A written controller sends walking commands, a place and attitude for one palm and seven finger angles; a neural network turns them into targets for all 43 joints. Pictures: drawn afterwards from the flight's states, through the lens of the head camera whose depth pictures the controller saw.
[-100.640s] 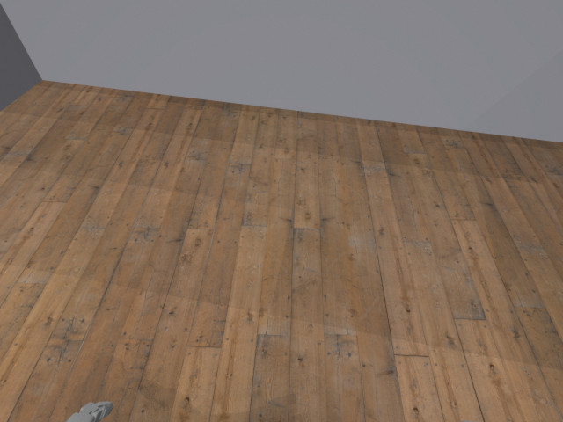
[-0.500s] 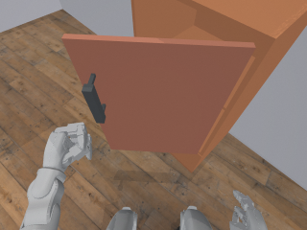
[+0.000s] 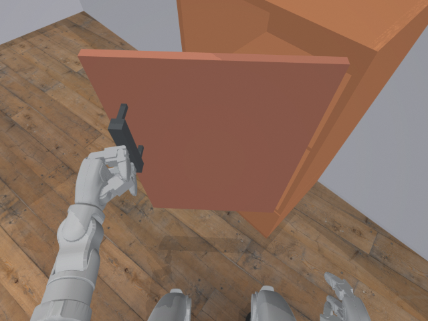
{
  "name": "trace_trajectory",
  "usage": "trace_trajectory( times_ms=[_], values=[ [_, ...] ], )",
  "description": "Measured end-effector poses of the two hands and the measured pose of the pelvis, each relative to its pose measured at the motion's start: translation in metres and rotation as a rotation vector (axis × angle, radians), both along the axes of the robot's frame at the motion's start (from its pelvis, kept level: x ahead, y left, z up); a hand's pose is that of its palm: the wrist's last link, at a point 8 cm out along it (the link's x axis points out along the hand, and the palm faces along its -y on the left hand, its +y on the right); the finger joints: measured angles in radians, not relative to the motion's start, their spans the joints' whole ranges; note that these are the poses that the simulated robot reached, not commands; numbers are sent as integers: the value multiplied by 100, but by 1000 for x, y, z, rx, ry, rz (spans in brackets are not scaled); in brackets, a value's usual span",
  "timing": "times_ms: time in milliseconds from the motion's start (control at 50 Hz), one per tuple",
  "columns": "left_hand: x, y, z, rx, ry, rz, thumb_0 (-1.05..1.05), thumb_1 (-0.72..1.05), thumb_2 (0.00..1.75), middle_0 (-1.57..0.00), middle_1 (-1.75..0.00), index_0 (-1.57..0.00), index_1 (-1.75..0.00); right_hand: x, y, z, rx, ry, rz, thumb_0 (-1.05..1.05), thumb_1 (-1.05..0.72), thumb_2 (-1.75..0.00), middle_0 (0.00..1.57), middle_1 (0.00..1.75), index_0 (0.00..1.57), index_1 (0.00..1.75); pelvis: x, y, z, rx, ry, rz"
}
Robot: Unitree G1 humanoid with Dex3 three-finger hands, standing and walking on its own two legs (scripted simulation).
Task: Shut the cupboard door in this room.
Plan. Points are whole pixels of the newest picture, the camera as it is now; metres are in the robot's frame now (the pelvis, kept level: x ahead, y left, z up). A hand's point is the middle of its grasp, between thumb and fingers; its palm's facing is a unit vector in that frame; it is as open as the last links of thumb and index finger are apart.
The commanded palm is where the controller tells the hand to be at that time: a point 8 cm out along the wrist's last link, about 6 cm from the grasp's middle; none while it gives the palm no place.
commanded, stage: bring the fist close to the handle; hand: left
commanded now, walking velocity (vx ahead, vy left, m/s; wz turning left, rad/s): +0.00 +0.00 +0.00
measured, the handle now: (130, 139) +0.44 +0.19 +0.05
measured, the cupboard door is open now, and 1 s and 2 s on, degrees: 42 34 21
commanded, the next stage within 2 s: push the door shut along its arc in 0.32 s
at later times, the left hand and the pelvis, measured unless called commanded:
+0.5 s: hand (131, 178) +0.35 +0.17 +0.05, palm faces -0.04 -1.00 -0.03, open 3.1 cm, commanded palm +0.34 +0.22 +0.05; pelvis +0.00 +0.00 +0.00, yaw +0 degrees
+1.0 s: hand (137, 152) +0.41 +0.17 +0.05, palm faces -0.18 -0.98 -0.04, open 3.4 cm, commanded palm +0.40 +0.21 +0.05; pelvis -0.01 +0.00 -0.01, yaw +0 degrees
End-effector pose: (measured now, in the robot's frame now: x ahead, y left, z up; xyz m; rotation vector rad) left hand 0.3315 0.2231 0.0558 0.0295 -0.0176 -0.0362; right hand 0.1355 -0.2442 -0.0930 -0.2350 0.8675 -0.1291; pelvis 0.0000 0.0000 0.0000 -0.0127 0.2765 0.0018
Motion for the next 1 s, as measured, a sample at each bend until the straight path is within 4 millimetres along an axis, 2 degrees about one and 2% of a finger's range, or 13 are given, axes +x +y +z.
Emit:
trace_trajectory(
  times_ms=[240, 500, 720, 1000],
  values=[
    [-2, 3, -3, 2, 3, 11, 2, 90, 90, -131, -150, -130, -150, -15, -9, -2, -10, 42, -23, 1, -90, -90, 20, 30, 20, 30, -2, -3, 1, 5, -2, -3],
    [5, 0, -4, 1, 10, -4, 2, 90, 90, -131, -150, -130, -150, -11, -9, -2, -11, 31, -24, 1, -90, -90, 20, 30, 20, 30, -4, -3, 1, 7, 1, -4],
    [31, 5, -3, 12, 15, -63, 4, 91, 92, -131, -150, -130, -150, -18, -9, -8, -28, 54, -28, 1, -90, -90, 20, 30, 20, 30, -7, 0, -4, -3, 14, 4],
    [68, 1, -1, 12, 27, -141, 4, 96, 96, -131, -150, -130, -150, -55, -12, -17, -42, 150, -68, 1, -90, -90, 20, 30, 20, 30, -14, 5, -9, -8, 38, 3]
  ],
)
